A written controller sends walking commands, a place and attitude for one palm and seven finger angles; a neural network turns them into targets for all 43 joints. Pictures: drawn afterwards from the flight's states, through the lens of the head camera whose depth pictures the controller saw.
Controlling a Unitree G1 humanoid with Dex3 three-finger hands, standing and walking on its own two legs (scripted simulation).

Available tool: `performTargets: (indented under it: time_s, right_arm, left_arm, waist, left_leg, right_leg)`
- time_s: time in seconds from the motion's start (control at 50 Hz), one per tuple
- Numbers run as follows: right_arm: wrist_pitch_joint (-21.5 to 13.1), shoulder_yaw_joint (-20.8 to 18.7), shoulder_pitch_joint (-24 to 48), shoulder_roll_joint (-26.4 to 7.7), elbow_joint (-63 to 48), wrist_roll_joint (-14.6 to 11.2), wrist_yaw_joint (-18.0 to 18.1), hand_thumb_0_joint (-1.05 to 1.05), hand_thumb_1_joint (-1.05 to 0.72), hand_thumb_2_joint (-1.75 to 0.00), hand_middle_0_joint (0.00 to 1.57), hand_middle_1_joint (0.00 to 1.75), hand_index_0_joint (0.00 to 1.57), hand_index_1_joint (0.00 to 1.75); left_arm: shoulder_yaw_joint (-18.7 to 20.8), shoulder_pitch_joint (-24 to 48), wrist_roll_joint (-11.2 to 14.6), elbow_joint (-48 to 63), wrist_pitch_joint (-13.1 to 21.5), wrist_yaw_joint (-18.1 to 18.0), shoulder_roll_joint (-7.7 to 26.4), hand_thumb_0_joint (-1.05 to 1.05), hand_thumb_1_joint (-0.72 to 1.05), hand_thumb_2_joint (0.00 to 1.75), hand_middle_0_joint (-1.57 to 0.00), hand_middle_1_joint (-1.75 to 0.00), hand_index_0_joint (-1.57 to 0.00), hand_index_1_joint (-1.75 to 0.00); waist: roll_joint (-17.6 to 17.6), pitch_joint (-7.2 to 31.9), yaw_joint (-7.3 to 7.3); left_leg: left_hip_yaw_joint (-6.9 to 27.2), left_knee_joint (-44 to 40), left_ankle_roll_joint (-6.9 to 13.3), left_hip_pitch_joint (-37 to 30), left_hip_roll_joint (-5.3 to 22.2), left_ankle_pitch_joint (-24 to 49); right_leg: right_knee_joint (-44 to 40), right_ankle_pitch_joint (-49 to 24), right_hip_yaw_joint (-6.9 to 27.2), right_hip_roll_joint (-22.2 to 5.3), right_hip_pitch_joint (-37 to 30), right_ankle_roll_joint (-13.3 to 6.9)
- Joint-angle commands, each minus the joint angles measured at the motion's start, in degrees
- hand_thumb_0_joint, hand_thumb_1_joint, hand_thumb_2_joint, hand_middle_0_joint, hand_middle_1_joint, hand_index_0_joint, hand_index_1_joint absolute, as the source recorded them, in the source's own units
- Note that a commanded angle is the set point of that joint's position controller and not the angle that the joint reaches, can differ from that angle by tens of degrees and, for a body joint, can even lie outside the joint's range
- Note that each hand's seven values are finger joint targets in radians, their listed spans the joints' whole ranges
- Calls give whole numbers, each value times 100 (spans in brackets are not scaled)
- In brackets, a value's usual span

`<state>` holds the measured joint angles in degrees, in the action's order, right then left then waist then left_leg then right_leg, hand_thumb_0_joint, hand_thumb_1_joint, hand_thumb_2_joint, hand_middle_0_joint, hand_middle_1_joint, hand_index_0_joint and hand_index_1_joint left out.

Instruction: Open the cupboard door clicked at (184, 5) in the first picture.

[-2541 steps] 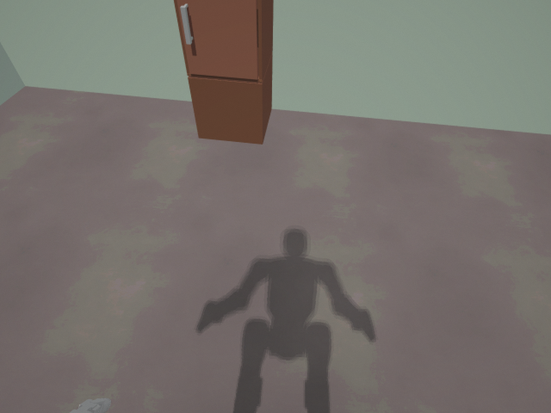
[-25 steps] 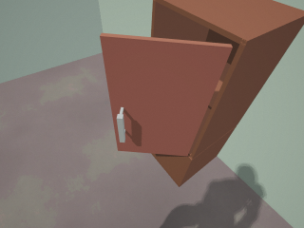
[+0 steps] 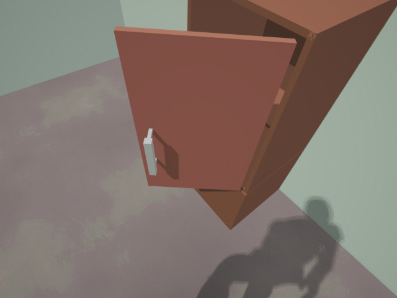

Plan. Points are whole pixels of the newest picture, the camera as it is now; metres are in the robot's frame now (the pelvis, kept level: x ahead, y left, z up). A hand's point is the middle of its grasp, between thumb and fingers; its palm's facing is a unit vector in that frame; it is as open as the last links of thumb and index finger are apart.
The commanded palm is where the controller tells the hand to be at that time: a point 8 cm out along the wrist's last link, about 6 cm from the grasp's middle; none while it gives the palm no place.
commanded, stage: come to a stop and stand still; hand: left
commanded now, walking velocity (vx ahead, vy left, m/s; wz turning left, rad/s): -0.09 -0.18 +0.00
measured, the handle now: (151, 152) +0.51 +0.16 -0.10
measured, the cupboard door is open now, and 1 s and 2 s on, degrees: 49 49 49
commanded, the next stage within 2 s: look again from close up in 1.06 s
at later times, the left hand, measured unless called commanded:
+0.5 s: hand out of the picture -0.01 +0.10 -0.18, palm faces +0.05 -0.98 -0.17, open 7.3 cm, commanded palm none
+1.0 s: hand out of the picture -0.03 +0.16 -0.18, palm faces +0.01 -0.97 -0.22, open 7.4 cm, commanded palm none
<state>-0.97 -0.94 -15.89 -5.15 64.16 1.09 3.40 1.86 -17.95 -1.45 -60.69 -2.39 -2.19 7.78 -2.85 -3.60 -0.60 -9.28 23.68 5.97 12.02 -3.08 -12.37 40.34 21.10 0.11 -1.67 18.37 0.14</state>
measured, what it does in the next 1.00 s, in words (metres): steps on the spot: right foot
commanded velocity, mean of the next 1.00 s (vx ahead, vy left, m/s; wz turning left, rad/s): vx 0.02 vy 0.05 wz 0.00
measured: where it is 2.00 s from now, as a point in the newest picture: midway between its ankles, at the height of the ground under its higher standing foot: outside the picture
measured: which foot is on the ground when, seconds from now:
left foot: down 0.00-1.00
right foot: up 0.00-0.22, down 0.24-1.00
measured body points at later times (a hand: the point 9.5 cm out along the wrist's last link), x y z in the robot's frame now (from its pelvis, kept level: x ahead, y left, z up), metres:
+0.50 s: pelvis -0.02 -0.07 +0.00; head +0.00 -0.05 +0.45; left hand -0.01 +0.15 -0.17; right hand +0.00 -0.30 -0.15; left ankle -0.01 +0.04 -0.74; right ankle -0.04 -0.19 -0.74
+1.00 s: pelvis -0.05 -0.03 +0.00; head -0.05 -0.02 +0.45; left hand -0.03 +0.21 -0.16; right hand +0.01 -0.27 -0.15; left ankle -0.01 +0.04 -0.74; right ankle -0.04 -0.19 -0.74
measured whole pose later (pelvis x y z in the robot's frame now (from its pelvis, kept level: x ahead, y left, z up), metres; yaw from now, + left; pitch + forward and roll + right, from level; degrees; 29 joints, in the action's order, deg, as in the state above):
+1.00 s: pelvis -0.05 -0.03 +0.00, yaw +0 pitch -1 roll +0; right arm 0.3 0.0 -13.7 -10.2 56.5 1.3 0.0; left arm -0.3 -17.8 -1.2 -57.0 -0.6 -1.8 12.0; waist -0.9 -0.4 0.4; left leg -3.8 29.0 3.6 15.7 -1.9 -12.4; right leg 28.8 15.1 -1.0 -4.4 12.7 2.6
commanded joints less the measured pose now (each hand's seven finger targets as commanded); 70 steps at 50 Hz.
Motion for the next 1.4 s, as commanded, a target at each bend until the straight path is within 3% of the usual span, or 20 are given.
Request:
performTargets:
  time_s: [0.0, 0.12, 0.16, 0.18, 0.2, 0.22, 0.26, 0.36, 0.42, 0.46, 0.52, 0.54, 0.56, 0.58, 0.6, 0.66, 0.74, 0.84, 1.18, 1.38]
  right_arm:
    - [24, -297, -290, -1028, -303, 41, 68, 0, -90, -90, 20, 30, 20, 30]
    - [77, -358, -142, -1093, -373, 97, -47, 0, -90, -90, 20, 30, 20, 30]
    - [98, -304, -141, -907, -328, 49, -130, 0, -90, -90, 20, 30, 20, 30]
    - [97, -247, -200, -670, -336, -13, -172, 0, -90, -90, 20, 30, 20, 30]
    - [103, -160, -121, -432, -424, -56, -213, 0, -90, -90, 20, 30, 20, 30]
    - [103, -150, -88, -558, -481, -20, -273, 0, -90, -90, 20, 30, 20, 30]
    - [125, -133, 1, -512, -473, 10, -287, 0, -90, -90, 20, 30, 20, 30]
    - [84, -102, -117, -647, -408, -52, -261, 0, -90, -90, 20, 30, 20, 30]
    - [78, -89, -105, -738, -438, -53, -220, 0, -90, -90, 20, 30, 20, 30]
    - [38, -102, -120, -839, -412, -57, -204, 0, -90, -90, 20, 30, 20, 30]
    - [24, -85, -61, -904, -413, -57, -188, 0, -90, -90, 20, 30, 20, 30]
    - [-57, -62, 482, -1154, -867, -102, -221, 0, -90, -90, 20, 30, 20, 30]
    - [-35, -22, 323, -1033, -1028, -80, -238, 0, -90, -90, 20, 30, 20, 30]
    - [-38, -50, -181, -927, -964, -24, -234, 0, -90, -90, 20, 30, 20, 30]
    - [-39, -70, -233, -1023, -960, -26, -220, 0, -90, -90, 20, 30, 20, 30]
    - [-10, -85, 35, -1126, -1077, -30, -209, 0, -90, -90, 20, 30, 20, 30]
    - [57, -115, 215, -1208, -1239, -13, -264, 0, -90, -90, 20, 30, 20, 30]
    - [46, -135, 238, -1324, -1251, 3, -299, 0, -90, -90, 20, 30, 20, 30]
    - [-57, -21, 13, -1182, -637, -69, -282, 0, -90, -90, 20, 30, 20, 30]
    - [-59, -3, -63, -1045, -332, -80, -257, 0, -90, -90, 20, 30, 20, 30]
  left_arm:
    - [194, -350, -52, 380, -57, 5, 205, 0, 90, 90, -20, -30, -20, -30]
    - [158, -372, -26, 485, 8, 71, 22, 0, 90, 90, -20, -30, -20, -30]
    - [111, -737, -27, 245, 156, 43, 68, 0, 90, 90, -20, -30, -20, -30]
    - [89, -706, -32, 191, 243, 3, 313, 0, 90, 90, -20, -30, -20, -30]
    - [96, -588, -25, 220, 321, -25, 733, 0, 90, 90, -20, -30, -20, -30]
    - [118, -335, -2, 323, 335, -2, 1092, 0, 90, 90, -20, -30, -20, -30]
    - [106, -156, 18, 295, 422, -10, 974, 0, 90, 90, -20, -30, -20, -30]
    - [121, -185, 38, 279, 412, -31, 958, 0, 90, 90, -20, -30, -20, -30]
    - [120, -251, 52, 255, 373, -44, 868, 0, 90, 90, -20, -30, -20, -30]
    - [105, -208, 39, 267, 325, -49, 816, 0, 90, 90, -20, -30, -20, -30]
    - [48, -191, 33, 218, 288, -43, 678, 0, 90, 90, -20, -30, -20, -30]
    - [-34, -697, 8, -73, 421, -238, 760, 0, 90, 90, -20, -30, -20, -30]
    - [-1, -485, -9, 121, 499, -214, 1030, 0, 90, 90, -20, -30, -20, -30]
    - [-13, -303, 7, 260, 509, -187, 984, 0, 90, 90, -20, -30, -20, -30]
    - [-28, -225, 33, 331, 483, -170, 884, 0, 90, 90, -20, -30, -20, -30]
    - [-83, -140, 15, 414, 342, -136, 787, 0, 90, 90, -20, -30, -20, -30]
    - [-110, -57, 6, 525, 240, -59, 811, 0, 90, 90, -20, -30, -20, -30]
    - [-120, -212, -1, 613, 240, -9, 854, 0, 90, 90, -20, -30, -20, -30]
    - [-199, -361, 43, 255, 359, 5, 869, 0, 90, 90, -20, -30, -20, -30]
    - [-218, -421, 55, 44, 369, -14, 719, 0, 90, 90, -20, -30, -20, -30]
  waist:
    - [496, 250, 10]
    - [1117, 465, 17]
    - [748, 397, 186]
    - [202, 176, 160]
    - [-676, -40, 118]
    - [-558, -71, 81]
    - [-947, -131, 73]
    - [-362, 5, 124]
    - [-290, 93, 141]
    - [334, 257, 150]
    - [400, 312, 166]
    - [939, 139, 288]
    - [776, 277, 50]
    - [401, 892, -102]
    - [236, 1237, -38]
    - [545, 486, 72]
    - [438, -284, 56]
    - [373, -75, 119]
    - [301, 129, 81]
    - [312, 52, 86]
  left_leg:
    - [1795, -637, 712, -154, 2406, 2083]
    - [1448, -596, 309, 145, 1920, 529]
    - [1071, -286, -119, 660, 1401, -688]
    - [818, 147, -414, 989, 956, -1129]
    - [533, 621, -622, 1088, 559, -1209]
    - [545, 770, -607, 672, 494, -1028]
    - [591, 1027, -645, 636, 497, -518]
    - [661, 445, -705, 322, 454, -39]
    - [786, 226, -642, -15, 590, 622]
    - [939, 231, -523, -324, 792, 1516]
    - [1165, 75, -399, -272, 939, 1498]
    - [1022, 1136, -497, -86, 1004, 1811]
    - [1002, 1043, -593, 110, 789, 1455]
    - [1004, 781, -563, -20, 818, 1251]
    - [1123, 761, -490, -180, 869, 1785]
    - [1330, 466, -332, 109, 989, 1760]
    - [1555, -320, -332, 789, 855, -856]
    - [1722, -725, -300, 890, 900, -1567]
    - [1344, -509, -398, 334, 820, -243]
    - [1306, -549, -431, 274, 839, -197]
  right_leg:
    - [1540, 483, 239, -88, 744, -23]
    - [-112, 295, -300, -56, -159, -25]
    - [-1543, -584, -452, -17, -1095, -4]
    - [-2166, -474, 177, -460, -1195, -131]
    - [-2738, 240, 1258, -1279, -689, -425]
    - [-3058, 910, 1538, -1636, -84, -639]
    - [-2955, -240, 1610, -1464, -121, -671]
    - [-2037, -2214, 986, -1321, -666, -621]
    - [-1751, -2456, 732, -1078, -593, -481]
    - [-1431, -2444, 405, -798, -563, -297]
    - [-1478, -1552, 173, -568, -584, -125]
    - [-1730, -2657, 565, -773, -459, -207]
    - [-1530, -3836, 681, -974, -723, -324]
    - [-1043, -3744, 429, -940, -1065, -380]
    - [-864, -3335, 244, -747, -1218, -323]
    - [-1095, -1382, 66, -410, -721, -202]
    - [-1387, -57, 103, -276, -292, -175]
    - [-1384, -133, 31, -246, -454, -148]
    - [-1885, -837, 200, -472, -614, -100]
    - [-1971, -846, 203, -463, -615, -90]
